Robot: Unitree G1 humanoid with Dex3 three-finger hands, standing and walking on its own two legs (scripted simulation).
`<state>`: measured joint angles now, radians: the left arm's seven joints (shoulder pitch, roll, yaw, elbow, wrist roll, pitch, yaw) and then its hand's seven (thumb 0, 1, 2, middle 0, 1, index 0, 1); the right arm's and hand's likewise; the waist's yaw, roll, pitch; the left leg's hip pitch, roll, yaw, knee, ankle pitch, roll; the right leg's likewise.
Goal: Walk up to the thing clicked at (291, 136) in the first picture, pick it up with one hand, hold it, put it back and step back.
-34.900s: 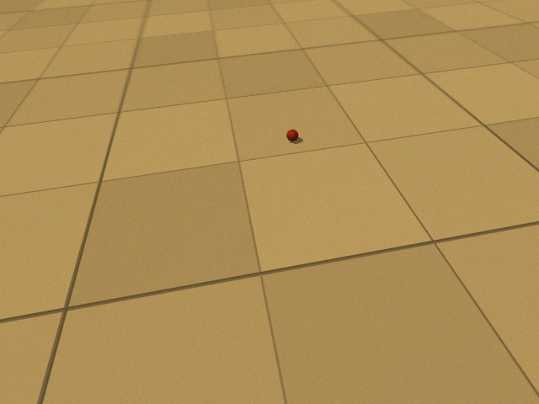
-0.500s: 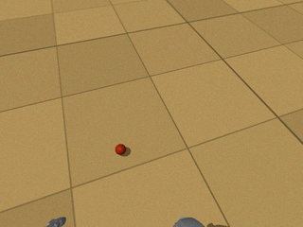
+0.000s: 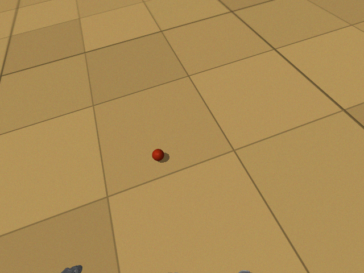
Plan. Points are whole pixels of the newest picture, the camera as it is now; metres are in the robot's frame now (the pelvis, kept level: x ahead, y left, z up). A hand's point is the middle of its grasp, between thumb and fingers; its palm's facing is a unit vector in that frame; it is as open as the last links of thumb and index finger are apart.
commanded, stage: step back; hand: left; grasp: from above
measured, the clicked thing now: (158, 154) +0.86 +0.28 -0.72
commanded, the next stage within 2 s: stand in 1.58 s
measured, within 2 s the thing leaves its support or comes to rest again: neither
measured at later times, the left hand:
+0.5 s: hand out of the picture -0.12 +0.25 -0.15, palm faces -0.05 -0.92 -0.39, open 7.3 cm
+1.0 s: hand out of the picture -0.12 +0.26 -0.13, palm faces +0.01 -0.92 -0.39, open 7.4 cm
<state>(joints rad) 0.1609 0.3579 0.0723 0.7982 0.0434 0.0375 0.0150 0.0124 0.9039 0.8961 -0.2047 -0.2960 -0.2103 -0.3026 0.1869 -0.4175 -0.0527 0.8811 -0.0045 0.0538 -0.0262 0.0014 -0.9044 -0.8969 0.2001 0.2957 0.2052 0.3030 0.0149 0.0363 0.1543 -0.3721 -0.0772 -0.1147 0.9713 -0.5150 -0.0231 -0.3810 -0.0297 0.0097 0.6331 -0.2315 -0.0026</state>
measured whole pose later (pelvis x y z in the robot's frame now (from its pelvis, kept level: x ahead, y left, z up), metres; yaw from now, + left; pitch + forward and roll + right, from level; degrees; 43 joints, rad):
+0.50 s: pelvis -0.17 -0.02 +0.00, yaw -3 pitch -3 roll -2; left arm 0.23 0.35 0.06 0.95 0.04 0.02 -0.01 0.01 0.91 0.90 -0.20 -0.30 -0.21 -0.30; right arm 0.09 -0.41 -0.06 0.86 -0.02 0.06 0.00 0.00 -0.90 -0.90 0.20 0.30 0.21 0.30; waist 0.03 0.06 0.13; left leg -0.46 0.03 -0.08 0.74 -0.36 0.01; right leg -0.20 0.05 0.03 0.63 -0.38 -0.01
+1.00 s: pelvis -0.19 -0.02 +0.01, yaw +0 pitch -2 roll +1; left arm 0.20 0.40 0.08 0.97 0.02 -0.01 -0.03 0.01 0.91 0.90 -0.20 -0.30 -0.21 -0.30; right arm 0.24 -0.36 -0.05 0.97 -0.03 -0.01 0.03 0.00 -0.90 -0.90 0.20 0.30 0.21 0.30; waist 0.00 -0.01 0.06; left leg -0.21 0.01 -0.05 0.56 -0.31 -0.02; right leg -0.29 -0.02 -0.01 0.61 -0.36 -0.03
